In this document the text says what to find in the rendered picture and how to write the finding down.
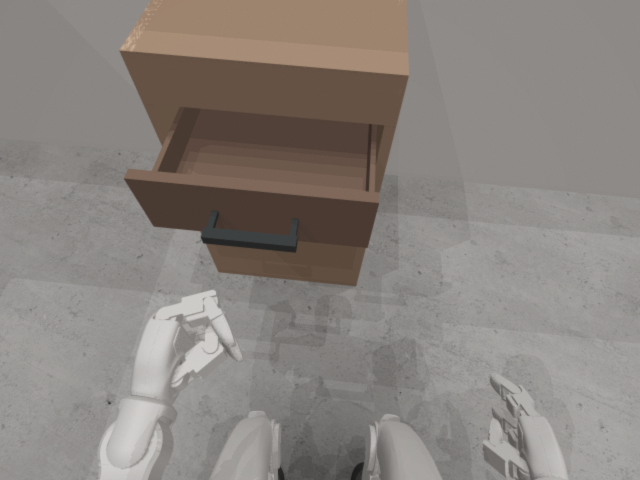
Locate robot right hand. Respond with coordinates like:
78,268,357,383
483,373,569,480

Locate handle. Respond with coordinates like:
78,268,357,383
201,210,299,253

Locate robot right thigh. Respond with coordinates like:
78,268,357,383
365,420,443,480

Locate cabinet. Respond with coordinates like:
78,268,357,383
119,0,409,286

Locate robot left hand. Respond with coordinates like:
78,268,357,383
130,290,244,405

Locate right robot shin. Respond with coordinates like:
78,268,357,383
362,414,400,480

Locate drawer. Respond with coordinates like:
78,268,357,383
124,107,379,248

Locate robot left forearm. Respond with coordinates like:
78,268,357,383
97,396,178,480

